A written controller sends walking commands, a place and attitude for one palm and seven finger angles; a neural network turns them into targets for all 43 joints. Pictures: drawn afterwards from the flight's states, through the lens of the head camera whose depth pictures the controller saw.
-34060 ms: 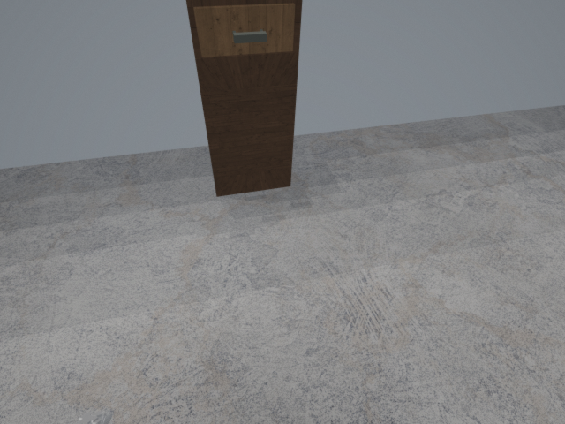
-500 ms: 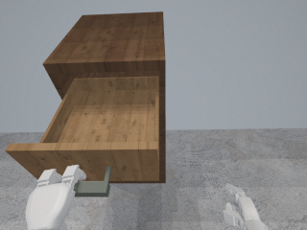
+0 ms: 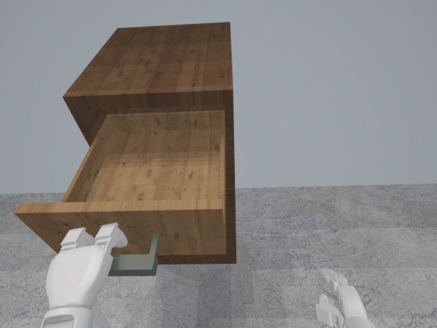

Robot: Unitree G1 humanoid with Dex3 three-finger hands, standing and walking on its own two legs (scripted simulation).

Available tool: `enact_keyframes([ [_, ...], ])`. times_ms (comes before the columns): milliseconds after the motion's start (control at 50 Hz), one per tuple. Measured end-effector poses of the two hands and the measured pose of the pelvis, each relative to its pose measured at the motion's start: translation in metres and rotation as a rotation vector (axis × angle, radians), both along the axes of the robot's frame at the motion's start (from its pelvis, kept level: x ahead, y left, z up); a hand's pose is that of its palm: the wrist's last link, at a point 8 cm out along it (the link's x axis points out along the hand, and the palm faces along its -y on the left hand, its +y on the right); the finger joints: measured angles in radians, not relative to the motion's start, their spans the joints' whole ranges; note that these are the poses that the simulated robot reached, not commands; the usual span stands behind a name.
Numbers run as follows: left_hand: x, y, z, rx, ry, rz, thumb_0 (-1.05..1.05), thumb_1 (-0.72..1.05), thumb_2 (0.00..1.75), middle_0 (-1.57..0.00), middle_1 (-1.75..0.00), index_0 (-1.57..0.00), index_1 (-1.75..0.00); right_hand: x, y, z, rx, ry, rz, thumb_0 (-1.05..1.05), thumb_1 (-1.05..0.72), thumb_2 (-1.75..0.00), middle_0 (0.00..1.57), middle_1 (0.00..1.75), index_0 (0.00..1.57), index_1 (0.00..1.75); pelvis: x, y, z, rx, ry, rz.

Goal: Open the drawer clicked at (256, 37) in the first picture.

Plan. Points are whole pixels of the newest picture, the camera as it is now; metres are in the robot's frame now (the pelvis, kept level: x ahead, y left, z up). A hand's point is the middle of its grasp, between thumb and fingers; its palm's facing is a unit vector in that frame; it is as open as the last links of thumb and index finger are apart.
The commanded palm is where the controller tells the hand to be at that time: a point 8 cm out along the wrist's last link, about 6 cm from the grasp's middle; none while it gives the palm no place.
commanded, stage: lift the hand off the handle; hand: left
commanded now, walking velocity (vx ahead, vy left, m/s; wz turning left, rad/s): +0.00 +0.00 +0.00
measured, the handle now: (125, 252) +0.23 +0.20 +0.05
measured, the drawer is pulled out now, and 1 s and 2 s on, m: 0.29 0.29 0.29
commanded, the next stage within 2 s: draw the hand back to the body in 1.12 s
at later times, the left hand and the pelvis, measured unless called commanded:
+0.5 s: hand (81, 259) +0.18 +0.23 +0.11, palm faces +0.12 -0.13 -0.98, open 13.5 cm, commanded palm +0.15 +0.23 +0.18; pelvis +0.01 +0.01 +0.02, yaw +0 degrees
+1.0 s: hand (60, 225) +0.19 +0.23 +0.19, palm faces +0.22 -0.11 -0.97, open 13.8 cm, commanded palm +0.14 +0.22 +0.25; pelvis -0.01 +0.01 +0.03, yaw +0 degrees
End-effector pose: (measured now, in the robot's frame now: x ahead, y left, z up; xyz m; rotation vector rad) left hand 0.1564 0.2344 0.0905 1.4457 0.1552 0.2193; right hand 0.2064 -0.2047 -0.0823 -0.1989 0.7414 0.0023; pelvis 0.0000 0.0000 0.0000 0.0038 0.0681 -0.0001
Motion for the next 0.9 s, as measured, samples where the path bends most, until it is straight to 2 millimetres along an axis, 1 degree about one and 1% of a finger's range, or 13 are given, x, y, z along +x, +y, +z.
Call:
enact_keyframes([
  [180,-0.002,0.000,0.031,-0.001,-0.051,-0.015,-0.01,-0.49,0.30,-0.32,-1.21,-0.39,-1.23,0.012,0.004,0.012,0.010,-0.031,0.019,0.02,-0.91,-0.90,0.20,0.30,0.20,0.30,0.004,0.004,0.006,-0.002,-0.028,-0.001],
  [300,-0.003,-0.001,0.048,-0.024,-0.059,-0.010,-0.01,-0.49,0.30,-0.32,-1.21,-0.38,-1.22,0.020,0.013,0.019,0.034,-0.047,0.040,0.02,-0.91,-0.90,0.20,0.30,0.20,0.30,0.007,0.007,0.011,-0.004,-0.047,0.000],
  [440,-0.003,0.001,0.065,-0.012,-0.064,-0.026,-0.01,-0.49,0.30,-0.32,-1.21,-0.38,-1.22,0.025,0.025,0.027,0.052,-0.059,0.073,0.02,-0.91,-0.90,0.20,0.30,0.20,0.30,0.006,0.008,0.015,-0.007,-0.073,0.001],
  [560,-0.003,0.003,0.083,-0.012,-0.087,-0.035,-0.01,-0.49,0.30,-0.32,-1.21,-0.37,-1.22,0.026,0.031,0.032,0.059,-0.062,0.086,0.02,-0.91,-0.90,0.20,0.30,0.20,0.30,0.005,0.009,0.019,-0.009,-0.093,0.002],
  [700,0.000,0.010,0.108,-0.003,-0.129,-0.024,-0.01,-0.49,0.30,-0.32,-1.21,-0.34,-1.20,0.023,0.032,0.036,0.065,-0.060,0.089,0.02,-0.91,-0.90,0.20,0.30,0.20,0.30,0.001,0.011,0.023,-0.009,-0.114,0.004],
  [780,0.000,0.004,0.118,-0.028,-0.132,-0.044,-0.01,-0.49,0.30,-0.32,-1.21,-0.33,-1.20,0.021,0.031,0.039,0.070,-0.065,0.089,0.02,-0.91,-0.90,0.20,0.30,0.20,0.30,-0.003,0.012,0.025,-0.008,-0.124,0.006],
  [900,0.002,-0.002,0.133,0.008,-0.145,-0.090,-0.01,-0.49,0.30,-0.32,-1.21,-0.32,-1.20,0.019,0.032,0.041,0.077,-0.070,0.095,0.02,-0.91,-0.90,0.20,0.30,0.20,0.30,-0.008,0.011,0.026,-0.005,-0.138,0.003],
])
